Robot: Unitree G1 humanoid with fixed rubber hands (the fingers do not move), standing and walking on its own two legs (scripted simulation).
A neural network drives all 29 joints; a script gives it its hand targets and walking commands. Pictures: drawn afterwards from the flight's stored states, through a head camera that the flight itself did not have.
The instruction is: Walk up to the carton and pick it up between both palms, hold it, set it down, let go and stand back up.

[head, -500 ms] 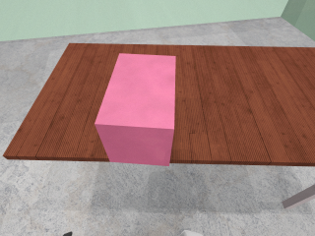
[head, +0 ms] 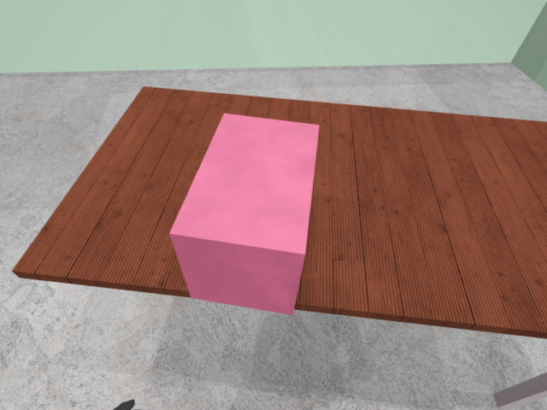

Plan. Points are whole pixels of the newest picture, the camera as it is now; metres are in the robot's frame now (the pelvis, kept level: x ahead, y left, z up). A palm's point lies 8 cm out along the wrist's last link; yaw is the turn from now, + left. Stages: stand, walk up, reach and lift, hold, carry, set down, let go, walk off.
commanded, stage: walk up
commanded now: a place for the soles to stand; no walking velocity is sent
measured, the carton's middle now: (256, 209) +0.46 +0.05 +0.01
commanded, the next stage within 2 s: reach and lift in 1.36 s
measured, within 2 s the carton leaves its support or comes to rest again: neither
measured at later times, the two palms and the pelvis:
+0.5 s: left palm out of the picture +0.05 +0.26 -0.12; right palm out of the picture +0.05 -0.25 -0.11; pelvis -0.01 +0.01 +0.00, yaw +2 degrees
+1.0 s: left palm out of the picture +0.02 +0.29 -0.12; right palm out of the picture +0.04 -0.22 -0.12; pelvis -0.02 +0.03 +0.00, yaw +4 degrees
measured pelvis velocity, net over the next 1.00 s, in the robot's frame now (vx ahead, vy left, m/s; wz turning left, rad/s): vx -0.02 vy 0.03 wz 0.07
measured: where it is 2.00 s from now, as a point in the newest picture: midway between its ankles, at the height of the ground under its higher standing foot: outside the picture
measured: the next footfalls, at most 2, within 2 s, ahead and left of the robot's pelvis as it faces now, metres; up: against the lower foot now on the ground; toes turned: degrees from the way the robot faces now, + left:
none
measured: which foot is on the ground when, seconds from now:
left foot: down 0.00-1.00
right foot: down 0.00-1.00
